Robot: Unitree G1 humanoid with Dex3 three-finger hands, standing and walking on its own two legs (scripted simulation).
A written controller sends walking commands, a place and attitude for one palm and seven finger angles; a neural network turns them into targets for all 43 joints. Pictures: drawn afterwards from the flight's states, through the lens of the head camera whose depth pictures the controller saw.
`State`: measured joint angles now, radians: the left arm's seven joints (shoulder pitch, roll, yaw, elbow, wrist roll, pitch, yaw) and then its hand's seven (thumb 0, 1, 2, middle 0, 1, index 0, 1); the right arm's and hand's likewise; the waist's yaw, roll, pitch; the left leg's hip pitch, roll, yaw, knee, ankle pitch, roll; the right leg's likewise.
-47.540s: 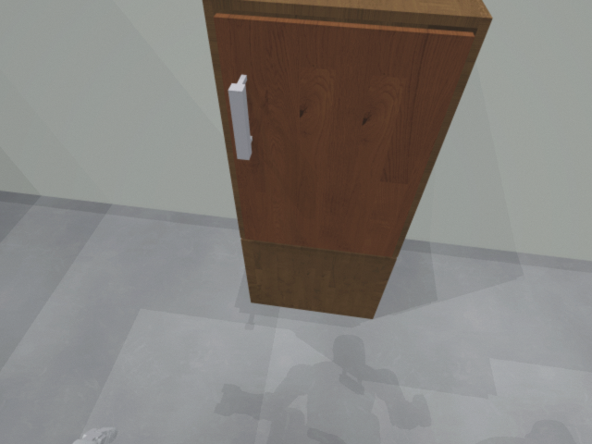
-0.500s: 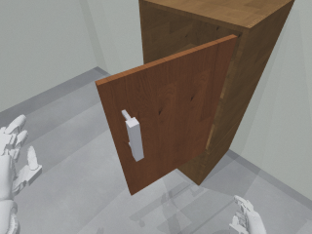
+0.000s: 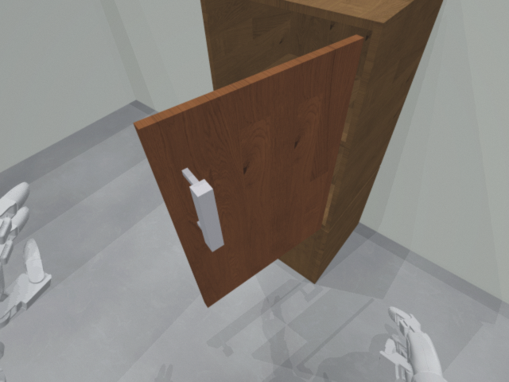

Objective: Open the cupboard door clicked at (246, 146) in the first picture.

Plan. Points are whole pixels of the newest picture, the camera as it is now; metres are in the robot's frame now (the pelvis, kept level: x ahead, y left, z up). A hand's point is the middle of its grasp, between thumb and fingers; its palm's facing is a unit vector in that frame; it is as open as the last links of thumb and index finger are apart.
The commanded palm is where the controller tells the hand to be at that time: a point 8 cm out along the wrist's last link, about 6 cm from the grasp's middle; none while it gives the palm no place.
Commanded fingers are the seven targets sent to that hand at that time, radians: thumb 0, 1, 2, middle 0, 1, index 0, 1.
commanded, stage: step back with the hand held close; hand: left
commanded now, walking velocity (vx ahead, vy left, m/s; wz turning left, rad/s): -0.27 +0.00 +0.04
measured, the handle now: (202, 210) +0.36 +0.12 +0.07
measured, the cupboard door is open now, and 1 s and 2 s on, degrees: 76 76 76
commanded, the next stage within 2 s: stop stepping back and stand still in 0.76 s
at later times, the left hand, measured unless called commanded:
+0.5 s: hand out of the picture +0.08 +0.29 +0.16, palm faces +0.50 -0.72 -0.48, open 7.4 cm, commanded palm +0.02 +0.33 +0.17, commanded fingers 0.00 0.90 0.90 -0.20 -0.30 -0.20 -0.30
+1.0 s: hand out of the picture -0.05 +0.28 +0.17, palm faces +0.49 -0.77 -0.41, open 7.4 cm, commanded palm -0.10 +0.32 +0.17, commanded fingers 0.00 0.90 0.90 -0.20 -0.30 -0.20 -0.30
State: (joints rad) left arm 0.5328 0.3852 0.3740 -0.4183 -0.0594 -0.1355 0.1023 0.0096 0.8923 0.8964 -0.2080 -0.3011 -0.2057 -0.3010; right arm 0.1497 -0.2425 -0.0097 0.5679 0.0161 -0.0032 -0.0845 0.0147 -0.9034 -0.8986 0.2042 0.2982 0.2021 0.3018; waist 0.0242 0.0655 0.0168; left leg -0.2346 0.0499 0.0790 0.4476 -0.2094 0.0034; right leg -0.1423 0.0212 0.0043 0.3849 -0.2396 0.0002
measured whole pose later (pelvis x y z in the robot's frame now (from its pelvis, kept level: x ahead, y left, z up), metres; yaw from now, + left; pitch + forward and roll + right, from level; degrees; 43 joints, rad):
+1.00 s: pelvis -0.23 +0.02 -0.01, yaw +2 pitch -1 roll -1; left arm 0.51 0.40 0.41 -0.54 -0.05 -0.25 0.14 0.01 0.89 0.90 -0.21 -0.30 -0.21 -0.30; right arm 0.19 -0.18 0.02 0.66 0.00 -0.12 -0.05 0.01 -0.90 -0.90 0.21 0.30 0.20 0.30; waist 0.06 -0.02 0.01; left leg -0.53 0.01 0.05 0.82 -0.31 -0.03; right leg -0.17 0.03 0.03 0.57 -0.38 -0.02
